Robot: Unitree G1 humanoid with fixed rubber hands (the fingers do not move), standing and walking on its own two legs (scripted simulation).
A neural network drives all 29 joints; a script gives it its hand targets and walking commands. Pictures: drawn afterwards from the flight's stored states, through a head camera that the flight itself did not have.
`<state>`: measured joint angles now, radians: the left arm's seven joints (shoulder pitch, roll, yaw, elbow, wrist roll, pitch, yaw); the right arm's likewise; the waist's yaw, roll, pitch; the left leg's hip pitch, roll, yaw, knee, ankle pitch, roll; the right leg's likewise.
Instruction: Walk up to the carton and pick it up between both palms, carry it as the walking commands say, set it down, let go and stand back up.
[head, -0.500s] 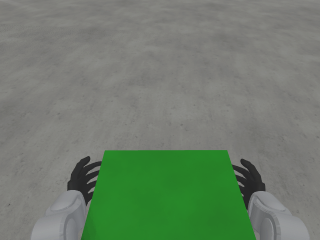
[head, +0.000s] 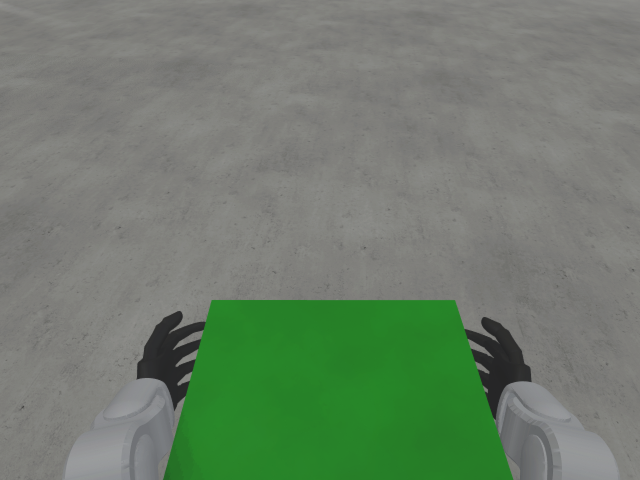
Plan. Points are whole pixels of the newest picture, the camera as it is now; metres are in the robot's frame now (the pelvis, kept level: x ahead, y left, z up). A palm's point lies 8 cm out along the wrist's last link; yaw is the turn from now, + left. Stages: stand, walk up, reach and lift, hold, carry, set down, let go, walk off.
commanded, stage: carry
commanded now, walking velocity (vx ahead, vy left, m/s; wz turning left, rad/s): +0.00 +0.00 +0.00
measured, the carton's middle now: (332, 433) +0.22 +0.00 +0.00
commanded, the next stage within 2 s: none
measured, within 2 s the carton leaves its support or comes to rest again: neither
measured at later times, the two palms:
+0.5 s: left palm (113, 448) +0.16 +0.20 +0.10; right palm (514, 443) +0.17 -0.16 +0.10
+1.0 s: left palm (112, 475) +0.14 +0.19 +0.10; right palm (531, 468) +0.15 -0.17 +0.10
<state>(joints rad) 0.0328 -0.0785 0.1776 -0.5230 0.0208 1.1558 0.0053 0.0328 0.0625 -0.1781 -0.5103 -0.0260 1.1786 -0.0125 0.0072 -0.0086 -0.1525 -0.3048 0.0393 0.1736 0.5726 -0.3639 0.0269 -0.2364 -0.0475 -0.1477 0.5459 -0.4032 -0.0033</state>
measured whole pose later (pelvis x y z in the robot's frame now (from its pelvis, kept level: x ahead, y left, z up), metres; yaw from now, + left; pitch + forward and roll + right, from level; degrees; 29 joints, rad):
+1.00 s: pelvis -0.08 +0.00 +0.01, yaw +2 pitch +4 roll +0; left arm 0.02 -0.08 0.18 -0.52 0.03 1.19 0.00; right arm 0.02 0.06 -0.18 -0.51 -0.03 1.21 -0.01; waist 0.01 0.00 -0.13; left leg -0.36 0.02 0.15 0.48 -0.19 0.05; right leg -0.30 -0.06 -0.17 0.50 -0.26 -0.01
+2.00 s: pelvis -0.07 -0.02 +0.01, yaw +2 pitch +4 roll +0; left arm 0.00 -0.08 0.19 -0.46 0.04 1.15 0.00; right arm 0.00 0.05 -0.18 -0.45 -0.04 1.18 -0.01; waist 0.00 0.01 -0.14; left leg -0.36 0.05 0.13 0.50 -0.21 0.02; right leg -0.29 -0.03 -0.18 0.51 -0.29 -0.04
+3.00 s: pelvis -0.08 +0.02 +0.01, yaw -7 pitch -6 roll +0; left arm -0.23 -0.15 0.29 0.26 0.25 0.70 0.03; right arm -0.30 0.06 -0.31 0.39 -0.28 0.65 0.05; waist 0.04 -0.01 0.03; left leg -0.12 -0.05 -0.01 0.42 -0.20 0.03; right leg -0.10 0.03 0.08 0.45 -0.23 -0.01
